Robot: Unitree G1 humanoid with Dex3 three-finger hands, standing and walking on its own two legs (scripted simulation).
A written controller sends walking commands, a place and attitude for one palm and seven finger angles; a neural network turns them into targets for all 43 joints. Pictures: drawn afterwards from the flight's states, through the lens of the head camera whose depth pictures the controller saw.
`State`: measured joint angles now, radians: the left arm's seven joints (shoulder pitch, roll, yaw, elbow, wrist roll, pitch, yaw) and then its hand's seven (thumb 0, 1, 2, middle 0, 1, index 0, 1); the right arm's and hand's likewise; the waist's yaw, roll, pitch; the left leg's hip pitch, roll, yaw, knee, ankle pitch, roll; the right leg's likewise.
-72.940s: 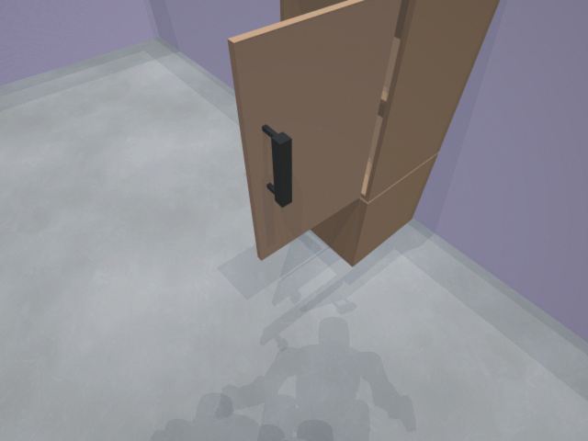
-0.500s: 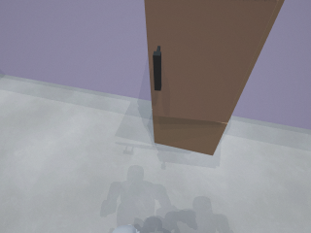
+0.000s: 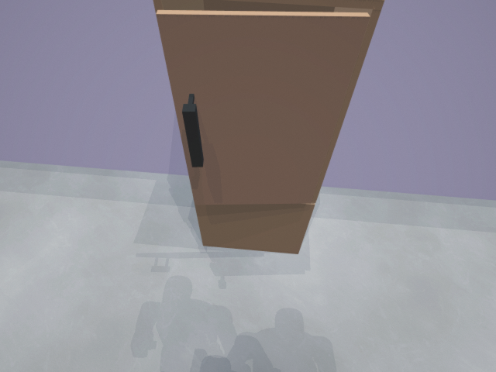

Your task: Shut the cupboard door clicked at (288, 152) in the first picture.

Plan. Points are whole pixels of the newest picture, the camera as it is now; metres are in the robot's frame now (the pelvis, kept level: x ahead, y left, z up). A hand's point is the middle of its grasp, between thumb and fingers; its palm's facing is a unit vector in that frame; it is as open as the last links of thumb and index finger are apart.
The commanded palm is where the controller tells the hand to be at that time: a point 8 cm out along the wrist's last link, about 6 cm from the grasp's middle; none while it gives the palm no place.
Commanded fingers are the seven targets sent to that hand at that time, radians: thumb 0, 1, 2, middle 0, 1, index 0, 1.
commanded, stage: take the last steps up to it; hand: left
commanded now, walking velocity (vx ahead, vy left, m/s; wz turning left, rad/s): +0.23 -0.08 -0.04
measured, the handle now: (194, 131) +0.62 +0.14 +0.00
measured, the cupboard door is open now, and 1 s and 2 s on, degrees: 7 7 7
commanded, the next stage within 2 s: come to a stop and stand still in 0.22 s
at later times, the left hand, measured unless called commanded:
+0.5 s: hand (172, 371) +0.16 +0.14 -0.18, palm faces +0.04 -0.99 -0.16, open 7.3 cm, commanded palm none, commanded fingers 0.00 0.90 0.90 -0.20 -0.30 -0.20 -0.30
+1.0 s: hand (171, 346) +0.20 +0.15 -0.17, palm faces +0.06 -0.96 -0.27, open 7.3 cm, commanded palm none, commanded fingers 0.00 0.90 0.90 -0.20 -0.30 -0.20 -0.30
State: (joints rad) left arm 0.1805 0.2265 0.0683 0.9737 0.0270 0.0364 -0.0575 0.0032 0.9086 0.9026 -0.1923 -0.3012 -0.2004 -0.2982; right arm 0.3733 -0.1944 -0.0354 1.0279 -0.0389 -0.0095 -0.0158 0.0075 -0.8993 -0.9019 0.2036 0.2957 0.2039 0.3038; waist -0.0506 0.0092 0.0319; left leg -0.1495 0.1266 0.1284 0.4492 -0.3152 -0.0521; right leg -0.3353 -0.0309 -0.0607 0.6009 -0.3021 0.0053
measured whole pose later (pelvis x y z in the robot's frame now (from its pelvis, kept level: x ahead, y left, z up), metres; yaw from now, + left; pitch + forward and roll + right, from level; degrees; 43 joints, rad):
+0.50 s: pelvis +0.14 -0.03 +0.00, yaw +0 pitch +0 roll -1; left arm 0.24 0.17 0.04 1.07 0.01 0.03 0.01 0.00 0.91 0.90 -0.19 -0.30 -0.20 -0.30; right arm 0.20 -0.16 -0.01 1.00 -0.03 -0.01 -0.05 0.00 -0.94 -0.90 0.20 0.30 0.20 0.30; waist 0.00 -0.03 0.07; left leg -0.28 0.04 0.11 0.53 -0.24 0.03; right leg -0.32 -0.02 -0.03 0.79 -0.47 0.01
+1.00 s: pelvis +0.15 -0.04 -0.01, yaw +2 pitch +1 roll +0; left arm 0.21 0.18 0.02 0.98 0.02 0.01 0.06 0.00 0.90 0.90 -0.20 -0.30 -0.21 -0.30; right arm 0.16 -0.24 -0.05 0.93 0.00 0.03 -0.01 0.01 -0.91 -0.90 0.20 0.29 0.20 0.30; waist 0.00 0.02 0.06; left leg -0.23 0.02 0.03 0.54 -0.22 -0.02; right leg -0.30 -0.05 -0.05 0.56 -0.26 0.02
